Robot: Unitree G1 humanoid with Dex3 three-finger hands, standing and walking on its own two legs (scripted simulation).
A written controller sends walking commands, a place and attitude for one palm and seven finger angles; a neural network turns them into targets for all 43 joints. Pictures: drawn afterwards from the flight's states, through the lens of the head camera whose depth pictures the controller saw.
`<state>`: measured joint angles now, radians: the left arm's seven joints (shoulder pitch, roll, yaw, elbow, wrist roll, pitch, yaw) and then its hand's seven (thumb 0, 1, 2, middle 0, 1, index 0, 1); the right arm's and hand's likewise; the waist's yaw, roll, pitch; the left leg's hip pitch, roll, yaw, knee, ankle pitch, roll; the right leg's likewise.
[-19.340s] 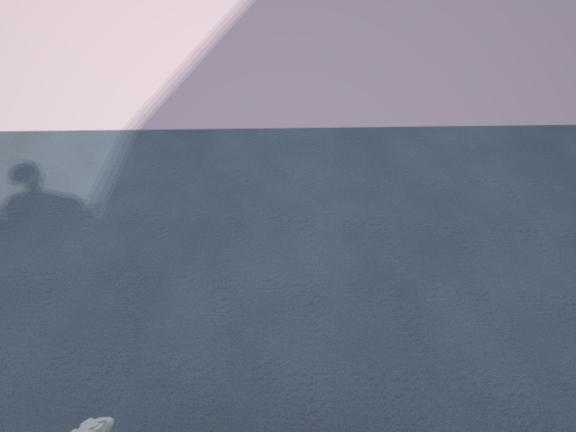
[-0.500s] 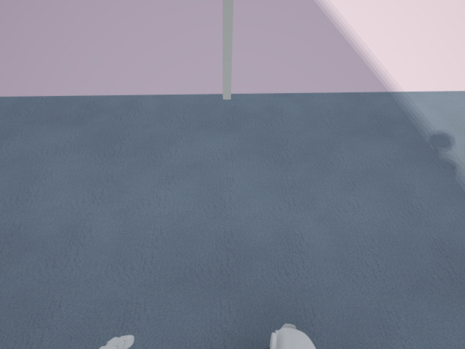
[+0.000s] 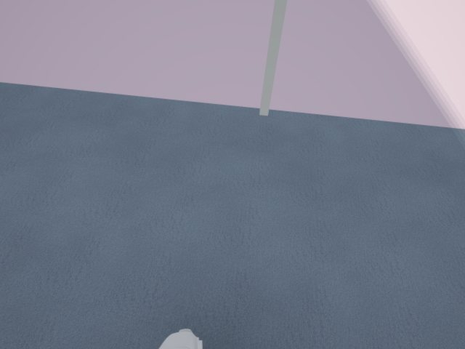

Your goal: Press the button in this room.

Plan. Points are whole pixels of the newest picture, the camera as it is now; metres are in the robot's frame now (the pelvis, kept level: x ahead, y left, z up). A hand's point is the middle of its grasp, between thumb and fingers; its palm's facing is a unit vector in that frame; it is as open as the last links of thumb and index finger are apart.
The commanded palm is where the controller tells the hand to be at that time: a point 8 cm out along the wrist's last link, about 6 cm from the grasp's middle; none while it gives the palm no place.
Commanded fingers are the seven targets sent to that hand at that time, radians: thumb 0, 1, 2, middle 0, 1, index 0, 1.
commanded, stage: turn or walk to find it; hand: left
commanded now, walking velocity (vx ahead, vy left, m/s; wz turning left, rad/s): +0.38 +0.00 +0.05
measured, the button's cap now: out of the picture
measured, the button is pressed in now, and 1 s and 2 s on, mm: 0 0 0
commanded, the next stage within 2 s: stand and wait in 0.98 s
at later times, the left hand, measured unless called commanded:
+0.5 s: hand (170, 240) +0.36 +0.19 -0.16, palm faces -0.04 -0.98 -0.20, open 7.4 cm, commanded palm none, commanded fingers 0.00 0.90 0.90 -0.20 -0.30 -0.20 -0.30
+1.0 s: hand (195, 234) +0.39 +0.13 -0.16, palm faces +0.15 -0.97 -0.19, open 7.3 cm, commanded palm none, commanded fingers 0.00 0.90 0.90 -0.20 -0.30 -0.20 -0.30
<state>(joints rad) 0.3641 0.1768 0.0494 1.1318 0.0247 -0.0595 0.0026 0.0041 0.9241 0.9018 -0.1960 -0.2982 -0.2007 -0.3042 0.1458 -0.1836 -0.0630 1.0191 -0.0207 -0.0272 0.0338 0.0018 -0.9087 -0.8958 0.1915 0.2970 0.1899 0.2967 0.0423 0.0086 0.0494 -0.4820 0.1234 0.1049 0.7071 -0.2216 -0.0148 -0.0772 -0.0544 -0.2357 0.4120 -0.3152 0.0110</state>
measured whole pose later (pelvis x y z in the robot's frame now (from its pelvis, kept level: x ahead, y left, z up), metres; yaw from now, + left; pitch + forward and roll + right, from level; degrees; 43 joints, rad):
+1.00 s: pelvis +0.46 -0.04 +0.00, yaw +3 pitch +0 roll +0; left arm 0.38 0.14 0.04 1.14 0.02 -0.08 0.00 0.00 0.92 0.90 -0.20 -0.30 -0.20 -0.30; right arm 0.11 -0.20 -0.06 1.02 -0.02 -0.02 0.03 0.00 -0.91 -0.90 0.19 0.30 0.19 0.30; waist 0.05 0.02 0.05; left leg -0.53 0.13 0.10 0.73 -0.18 -0.02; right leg -0.02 -0.02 -0.22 0.35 -0.32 -0.03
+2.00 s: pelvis +0.71 +0.00 +0.00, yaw +1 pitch -1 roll +0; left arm 0.28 0.13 0.00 1.17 0.00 0.00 0.03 0.01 0.91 0.90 -0.20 -0.30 -0.20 -0.30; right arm 0.23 -0.15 -0.01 1.16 0.00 -0.03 -0.04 0.01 -0.94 -0.89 0.20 0.30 0.20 0.30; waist 0.02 -0.04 0.03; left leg -0.18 0.04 0.13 0.45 -0.26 0.01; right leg -0.09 -0.08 -0.14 0.41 -0.30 0.04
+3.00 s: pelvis +0.71 -0.01 +0.01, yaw +1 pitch -1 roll +0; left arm 0.33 0.12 0.00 1.15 0.01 -0.01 0.04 0.00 0.91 0.90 -0.20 -0.30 -0.20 -0.30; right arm 0.28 -0.13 -0.01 1.17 0.00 -0.02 -0.04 0.01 -0.91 -0.90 0.20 0.30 0.19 0.30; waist 0.01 -0.01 0.04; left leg -0.15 0.05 0.12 0.41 -0.23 -0.01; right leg -0.07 -0.06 -0.15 0.39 -0.29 0.02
